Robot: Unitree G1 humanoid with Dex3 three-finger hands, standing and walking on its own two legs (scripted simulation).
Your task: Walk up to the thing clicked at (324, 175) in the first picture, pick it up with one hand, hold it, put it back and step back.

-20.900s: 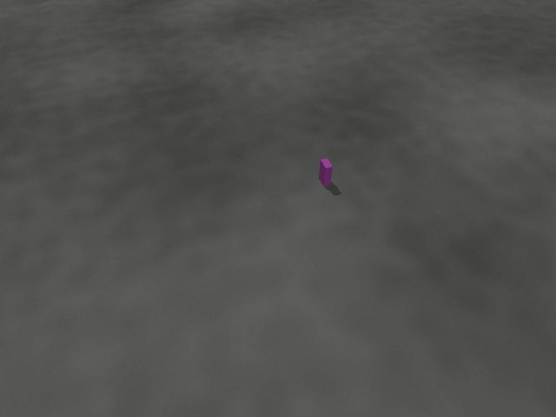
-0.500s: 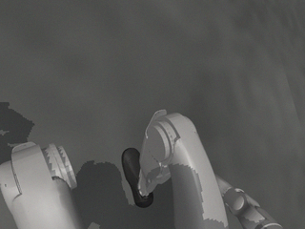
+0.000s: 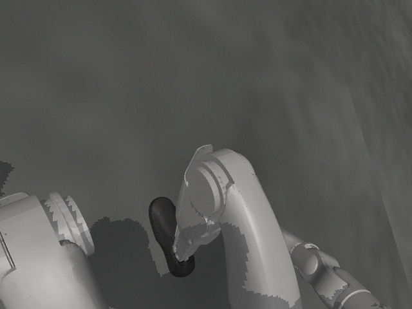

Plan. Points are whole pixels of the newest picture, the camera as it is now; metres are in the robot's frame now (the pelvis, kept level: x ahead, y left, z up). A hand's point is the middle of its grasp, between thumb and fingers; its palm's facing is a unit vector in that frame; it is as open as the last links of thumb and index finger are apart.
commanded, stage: lower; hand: left
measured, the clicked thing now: out of the picture +0.43 +0.32 -0.21
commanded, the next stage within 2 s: loosen in 0.32 s
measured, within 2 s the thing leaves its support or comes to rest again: rests again in 0.24 s
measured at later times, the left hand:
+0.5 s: hand out of the picture +0.43 +0.32 -0.20, palm faces +0.53 -0.85 -0.03, open 10.7 cm
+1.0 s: hand out of the picture +0.43 +0.32 -0.20, palm faces +0.54 -0.84 -0.01, open 14.9 cm
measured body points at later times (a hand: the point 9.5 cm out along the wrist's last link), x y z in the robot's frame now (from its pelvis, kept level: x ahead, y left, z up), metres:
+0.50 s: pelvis +0.00 +0.00 +0.00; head +0.24 +0.19 +0.31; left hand +0.40 +0.36 -0.19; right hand +0.16 -0.25 -0.03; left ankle +0.08 +0.12 -0.25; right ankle +0.15 -0.12 -0.25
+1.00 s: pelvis -0.01 +0.01 +0.00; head +0.24 +0.21 +0.31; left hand +0.40 +0.37 -0.19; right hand +0.16 -0.24 -0.03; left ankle +0.08 +0.12 -0.25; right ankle +0.15 -0.12 -0.25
